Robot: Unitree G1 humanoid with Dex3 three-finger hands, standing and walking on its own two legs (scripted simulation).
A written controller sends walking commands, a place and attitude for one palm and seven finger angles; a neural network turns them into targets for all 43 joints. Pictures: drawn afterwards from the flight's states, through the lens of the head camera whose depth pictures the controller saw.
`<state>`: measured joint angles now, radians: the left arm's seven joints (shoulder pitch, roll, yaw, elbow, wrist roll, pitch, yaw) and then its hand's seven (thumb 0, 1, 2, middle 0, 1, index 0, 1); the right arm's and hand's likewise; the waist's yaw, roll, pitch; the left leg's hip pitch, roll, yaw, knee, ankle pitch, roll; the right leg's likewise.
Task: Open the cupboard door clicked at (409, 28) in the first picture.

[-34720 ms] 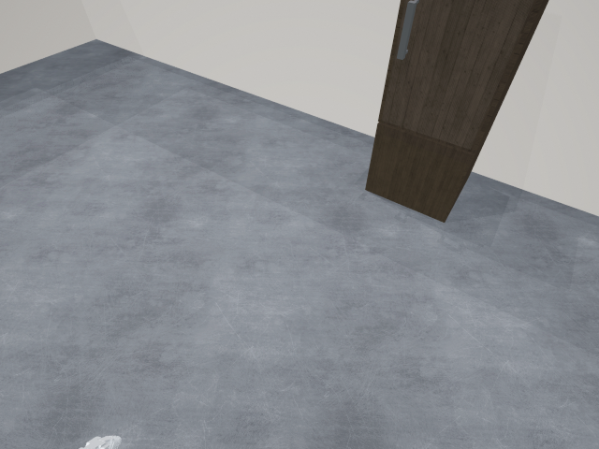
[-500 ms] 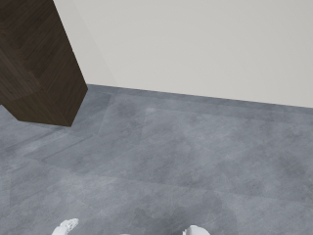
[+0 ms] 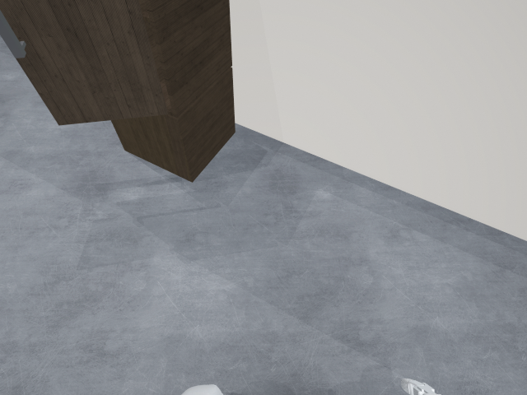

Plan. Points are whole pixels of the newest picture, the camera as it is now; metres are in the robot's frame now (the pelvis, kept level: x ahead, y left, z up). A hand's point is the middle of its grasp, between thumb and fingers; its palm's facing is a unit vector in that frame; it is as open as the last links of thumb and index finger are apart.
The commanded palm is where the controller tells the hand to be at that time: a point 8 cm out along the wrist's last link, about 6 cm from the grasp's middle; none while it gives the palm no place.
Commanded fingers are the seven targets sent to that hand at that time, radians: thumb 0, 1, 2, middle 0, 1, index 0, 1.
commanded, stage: turn to face it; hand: left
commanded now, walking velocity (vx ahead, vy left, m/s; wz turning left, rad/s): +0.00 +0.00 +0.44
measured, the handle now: (2, 18) +0.89 +0.72 +0.04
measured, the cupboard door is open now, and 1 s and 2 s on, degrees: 40 40 40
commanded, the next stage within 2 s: take the last steps up to it in 0.48 s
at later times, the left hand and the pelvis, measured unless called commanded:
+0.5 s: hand out of the picture +0.06 +0.16 -0.14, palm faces +0.18 -0.95 -0.26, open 7.4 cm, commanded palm none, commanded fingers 0.00 0.90 0.90 -0.20 -0.30 -0.20 -0.30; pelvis +0.02 -0.04 +0.01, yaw +10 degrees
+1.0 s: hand out of the picture -0.06 +0.21 -0.17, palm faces +0.41 -0.89 -0.19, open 7.4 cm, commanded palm none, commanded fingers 0.00 0.90 0.90 -0.20 -0.30 -0.20 -0.30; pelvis +0.05 +0.04 +0.01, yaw +20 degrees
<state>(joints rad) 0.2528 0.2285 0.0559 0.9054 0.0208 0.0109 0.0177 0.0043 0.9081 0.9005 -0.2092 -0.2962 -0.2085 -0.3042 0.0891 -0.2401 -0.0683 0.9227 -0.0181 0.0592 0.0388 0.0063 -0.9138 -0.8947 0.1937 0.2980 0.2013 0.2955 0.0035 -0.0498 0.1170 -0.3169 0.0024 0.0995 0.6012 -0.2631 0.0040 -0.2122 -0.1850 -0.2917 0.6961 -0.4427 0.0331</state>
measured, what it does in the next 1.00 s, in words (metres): steps on the spot, turning left: right foot, then left foot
